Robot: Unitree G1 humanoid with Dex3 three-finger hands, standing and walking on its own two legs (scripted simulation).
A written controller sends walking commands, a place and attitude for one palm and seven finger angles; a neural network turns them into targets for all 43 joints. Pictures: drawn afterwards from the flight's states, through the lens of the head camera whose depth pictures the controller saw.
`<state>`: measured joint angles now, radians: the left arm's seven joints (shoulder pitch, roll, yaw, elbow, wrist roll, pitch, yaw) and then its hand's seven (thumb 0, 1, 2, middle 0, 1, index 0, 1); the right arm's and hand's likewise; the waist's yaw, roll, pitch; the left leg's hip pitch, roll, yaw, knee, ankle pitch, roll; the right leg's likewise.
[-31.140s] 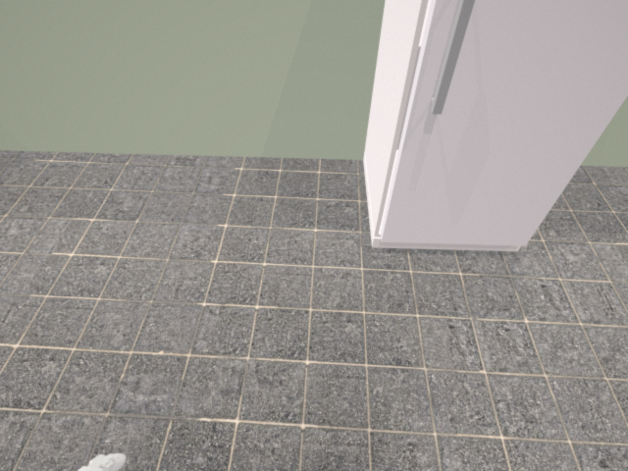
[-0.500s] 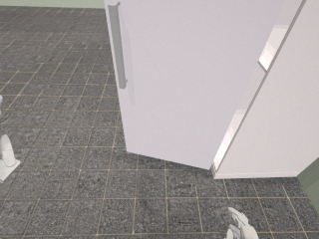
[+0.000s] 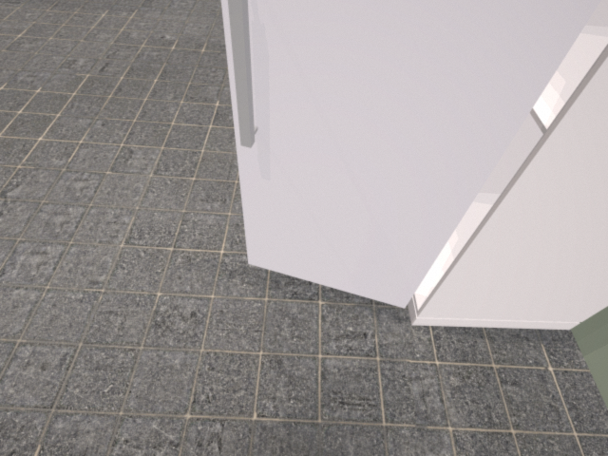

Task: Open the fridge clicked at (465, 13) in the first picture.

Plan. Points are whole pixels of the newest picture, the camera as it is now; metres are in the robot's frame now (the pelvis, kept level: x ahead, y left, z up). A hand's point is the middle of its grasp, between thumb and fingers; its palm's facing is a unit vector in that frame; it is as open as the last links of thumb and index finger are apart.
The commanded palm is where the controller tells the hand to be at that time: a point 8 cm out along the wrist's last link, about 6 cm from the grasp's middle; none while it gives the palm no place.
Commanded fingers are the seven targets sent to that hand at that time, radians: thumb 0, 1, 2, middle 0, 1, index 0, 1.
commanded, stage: let the arm hang, fingers relaxed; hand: left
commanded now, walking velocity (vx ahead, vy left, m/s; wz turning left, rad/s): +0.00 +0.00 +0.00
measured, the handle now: (247, 67) +0.75 +0.16 +0.10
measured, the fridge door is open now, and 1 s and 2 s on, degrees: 74 74 74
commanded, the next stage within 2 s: look to check the result in 0.68 s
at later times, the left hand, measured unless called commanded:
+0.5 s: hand out of the picture +0.07 +0.24 -0.16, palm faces -0.03 -0.96 -0.27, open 7.4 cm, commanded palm none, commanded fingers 0.00 0.90 0.90 -0.20 -0.30 -0.20 -0.30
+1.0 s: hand out of the picture +0.05 +0.26 -0.16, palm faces -0.03 -0.96 -0.28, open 7.4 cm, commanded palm none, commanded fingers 0.00 0.90 0.90 -0.20 -0.30 -0.20 -0.30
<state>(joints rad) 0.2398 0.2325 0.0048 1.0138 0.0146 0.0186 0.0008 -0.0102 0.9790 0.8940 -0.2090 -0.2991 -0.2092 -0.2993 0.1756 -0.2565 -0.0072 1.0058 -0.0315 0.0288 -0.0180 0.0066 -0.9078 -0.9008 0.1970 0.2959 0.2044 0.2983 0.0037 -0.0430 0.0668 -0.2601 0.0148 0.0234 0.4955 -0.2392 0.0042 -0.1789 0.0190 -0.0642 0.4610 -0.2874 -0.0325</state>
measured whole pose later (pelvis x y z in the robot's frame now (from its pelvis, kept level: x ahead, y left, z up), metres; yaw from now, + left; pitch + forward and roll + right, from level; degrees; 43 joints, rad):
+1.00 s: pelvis +0.01 +0.03 +0.01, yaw -1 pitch -1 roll +0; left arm 0.15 0.30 0.01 1.16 0.01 -0.01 0.00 0.01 0.90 0.90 -0.20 -0.30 -0.20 -0.30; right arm 0.12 -0.30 -0.01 1.13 -0.02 0.00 -0.01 0.00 -0.91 -0.90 0.20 0.30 0.21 0.30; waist 0.00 -0.01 0.04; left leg -0.14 -0.03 0.06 0.31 -0.16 0.05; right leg -0.07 -0.02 -0.03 0.29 -0.20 0.02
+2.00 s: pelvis +0.03 +0.02 +0.01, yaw -1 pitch +0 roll +0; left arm 0.11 0.32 0.00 1.14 0.01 -0.02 0.00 0.01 0.90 0.90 -0.20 -0.30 -0.20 -0.30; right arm 0.10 -0.32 0.00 1.14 -0.02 -0.01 -0.01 0.00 -0.91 -0.90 0.20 0.30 0.21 0.30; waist 0.00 -0.01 0.04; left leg -0.10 -0.02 0.05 0.28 -0.17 0.03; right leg -0.03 -0.01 -0.04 0.26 -0.22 0.00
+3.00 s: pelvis +0.02 +0.00 +0.01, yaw -2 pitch -1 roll +0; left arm 0.11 0.32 0.00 1.14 0.01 -0.02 0.00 0.01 0.90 0.90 -0.20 -0.30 -0.20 -0.30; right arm 0.10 -0.33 0.00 1.14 -0.02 0.00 -0.01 0.00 -0.91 -0.90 0.20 0.30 0.21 0.30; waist -0.01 0.00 0.04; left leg -0.09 0.01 0.06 0.26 -0.16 0.00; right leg -0.03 0.02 -0.02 0.24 -0.20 -0.03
